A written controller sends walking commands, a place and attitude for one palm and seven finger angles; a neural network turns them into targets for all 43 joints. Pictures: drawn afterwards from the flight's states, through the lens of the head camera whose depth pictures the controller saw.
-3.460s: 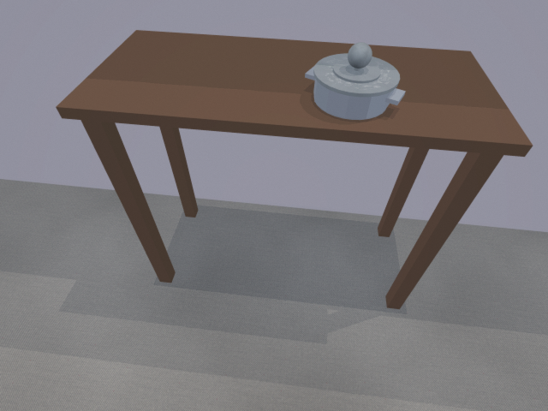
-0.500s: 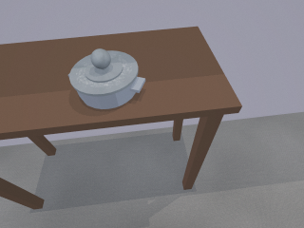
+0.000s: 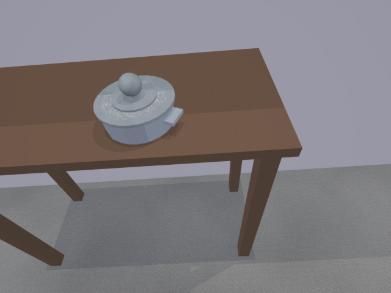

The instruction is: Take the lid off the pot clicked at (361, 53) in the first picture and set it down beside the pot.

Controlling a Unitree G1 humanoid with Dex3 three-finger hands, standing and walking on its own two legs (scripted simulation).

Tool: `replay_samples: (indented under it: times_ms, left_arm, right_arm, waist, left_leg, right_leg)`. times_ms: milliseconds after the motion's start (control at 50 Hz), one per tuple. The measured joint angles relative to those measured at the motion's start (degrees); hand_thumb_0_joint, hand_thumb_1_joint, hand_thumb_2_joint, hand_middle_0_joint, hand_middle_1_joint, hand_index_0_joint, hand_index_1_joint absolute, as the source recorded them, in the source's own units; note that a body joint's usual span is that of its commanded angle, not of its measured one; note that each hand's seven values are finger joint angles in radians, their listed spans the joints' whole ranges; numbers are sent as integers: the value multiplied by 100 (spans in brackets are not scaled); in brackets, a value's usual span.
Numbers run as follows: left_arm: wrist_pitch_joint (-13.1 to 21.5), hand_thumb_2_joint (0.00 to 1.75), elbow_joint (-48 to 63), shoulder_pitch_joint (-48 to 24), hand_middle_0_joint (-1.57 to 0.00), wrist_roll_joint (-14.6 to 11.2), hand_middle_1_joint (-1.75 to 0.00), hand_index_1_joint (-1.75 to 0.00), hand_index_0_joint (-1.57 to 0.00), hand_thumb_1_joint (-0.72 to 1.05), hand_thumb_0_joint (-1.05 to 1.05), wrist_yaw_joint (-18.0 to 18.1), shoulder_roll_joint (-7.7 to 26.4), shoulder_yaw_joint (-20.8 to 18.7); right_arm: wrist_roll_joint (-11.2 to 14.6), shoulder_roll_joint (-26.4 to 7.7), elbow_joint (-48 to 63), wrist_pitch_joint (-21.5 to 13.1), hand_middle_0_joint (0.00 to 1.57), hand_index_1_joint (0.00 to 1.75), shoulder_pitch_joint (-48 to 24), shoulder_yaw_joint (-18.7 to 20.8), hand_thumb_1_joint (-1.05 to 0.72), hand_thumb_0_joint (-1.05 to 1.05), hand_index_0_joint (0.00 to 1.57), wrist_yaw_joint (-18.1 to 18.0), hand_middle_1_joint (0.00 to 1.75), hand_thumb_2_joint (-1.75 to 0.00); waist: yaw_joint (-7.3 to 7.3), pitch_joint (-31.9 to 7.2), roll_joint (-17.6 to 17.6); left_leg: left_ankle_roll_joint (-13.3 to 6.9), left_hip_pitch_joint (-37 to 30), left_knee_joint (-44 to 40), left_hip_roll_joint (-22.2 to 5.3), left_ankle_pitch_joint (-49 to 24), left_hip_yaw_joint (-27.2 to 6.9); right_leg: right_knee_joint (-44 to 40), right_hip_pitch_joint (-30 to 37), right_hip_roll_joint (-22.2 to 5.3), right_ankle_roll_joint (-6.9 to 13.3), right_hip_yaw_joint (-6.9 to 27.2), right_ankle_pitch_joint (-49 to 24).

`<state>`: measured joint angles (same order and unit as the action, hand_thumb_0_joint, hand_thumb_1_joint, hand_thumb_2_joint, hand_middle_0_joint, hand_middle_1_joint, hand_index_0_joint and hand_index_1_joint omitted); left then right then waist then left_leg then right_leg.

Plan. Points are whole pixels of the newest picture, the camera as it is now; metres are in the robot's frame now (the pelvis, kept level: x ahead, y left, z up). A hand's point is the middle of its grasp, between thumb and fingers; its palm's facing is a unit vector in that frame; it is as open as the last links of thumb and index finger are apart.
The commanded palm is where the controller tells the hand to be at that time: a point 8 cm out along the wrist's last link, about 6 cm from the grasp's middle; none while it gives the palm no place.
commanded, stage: look again from close up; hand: left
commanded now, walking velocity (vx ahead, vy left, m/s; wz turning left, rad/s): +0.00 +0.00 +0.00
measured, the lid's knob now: (130, 84) +0.50 +0.17 +0.18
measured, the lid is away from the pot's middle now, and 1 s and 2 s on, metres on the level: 0.00 0.00 0.00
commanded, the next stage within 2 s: shuffle to correct the standing spot in 0.94 s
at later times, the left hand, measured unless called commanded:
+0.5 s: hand out of the picture -0.01 +0.20 -0.16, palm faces +0.05 -0.97 -0.22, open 7.4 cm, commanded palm none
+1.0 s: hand out of the picture -0.03 +0.20 -0.17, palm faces +0.05 -0.98 -0.21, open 7.3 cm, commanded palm none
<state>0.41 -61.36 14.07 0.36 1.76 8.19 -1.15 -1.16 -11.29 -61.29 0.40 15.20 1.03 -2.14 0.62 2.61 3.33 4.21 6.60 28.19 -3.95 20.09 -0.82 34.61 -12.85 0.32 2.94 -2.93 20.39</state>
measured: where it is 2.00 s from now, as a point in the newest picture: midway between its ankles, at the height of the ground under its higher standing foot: outside the picture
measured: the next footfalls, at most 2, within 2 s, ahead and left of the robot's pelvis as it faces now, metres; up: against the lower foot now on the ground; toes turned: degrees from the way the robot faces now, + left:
left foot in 1.64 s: +0.14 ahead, +0.13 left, +0.00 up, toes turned +8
right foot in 1.92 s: +0.08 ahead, -0.13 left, +0.00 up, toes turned +3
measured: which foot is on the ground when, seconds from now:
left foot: down 0.00-1.00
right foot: down 0.00-1.00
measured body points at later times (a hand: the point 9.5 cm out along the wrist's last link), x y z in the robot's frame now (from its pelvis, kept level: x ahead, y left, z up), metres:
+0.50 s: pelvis -0.03 +0.02 +0.01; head -0.01 +0.01 +0.45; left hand -0.01 +0.25 -0.14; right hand -0.06 -0.18 -0.16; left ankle -0.05 +0.18 -0.73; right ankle -0.02 -0.08 -0.73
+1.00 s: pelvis -0.03 +0.03 +0.00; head -0.02 +0.02 +0.45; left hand -0.03 +0.25 -0.15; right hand -0.05 -0.18 -0.16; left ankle -0.05 +0.18 -0.73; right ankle -0.02 -0.08 -0.73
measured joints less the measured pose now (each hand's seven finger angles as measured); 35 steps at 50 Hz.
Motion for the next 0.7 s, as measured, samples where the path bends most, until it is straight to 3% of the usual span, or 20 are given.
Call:
replay_samples:
  times_ms: [200,460,700]
  left_arm:
    - [-16,89,-88,145,-21,-10,-30,-30,-20,90,0,-32,-5,14]
    - [-28,89,-76,140,-20,-10,-30,-30,-20,91,0,-25,18,-12]
    - [-31,89,-58,133,-20,1,-30,-30,-20,91,0,-12,13,-34]
  right_arm:
    - [9,169,-220,-24,20,30,171,-71,-91,1,20,24,29,-90]
    - [4,449,-362,-69,20,30,353,-119,-91,1,20,55,29,-90]
    - [6,503,-357,-98,20,30,373,-87,-91,1,20,46,30,-90]
  waist:
    - [-47,40,-102]
    - [-34,22,-192]
    - [-43,29,-228]
  left_leg:
    - [48,38,-146,-27,-191,-29]
    - [-72,168,-96,93,-277,48]
    - [-150,248,-53,183,-302,110]
  right_leg:
    - [-306,44,27,-24,-31,-271]
    - [-350,-65,-84,-148,62,-432]
    - [-294,-167,-168,-225,135,-468]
